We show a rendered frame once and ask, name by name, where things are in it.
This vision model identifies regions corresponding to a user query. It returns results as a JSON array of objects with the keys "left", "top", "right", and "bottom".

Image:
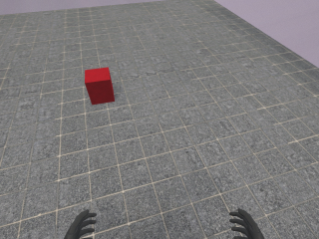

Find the carton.
[{"left": 85, "top": 67, "right": 115, "bottom": 105}]

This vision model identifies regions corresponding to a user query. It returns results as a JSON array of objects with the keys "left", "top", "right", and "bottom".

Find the robot right hand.
[{"left": 229, "top": 208, "right": 265, "bottom": 239}]

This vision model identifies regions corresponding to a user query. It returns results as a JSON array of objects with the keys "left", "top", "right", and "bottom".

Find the robot left hand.
[{"left": 64, "top": 209, "right": 97, "bottom": 239}]

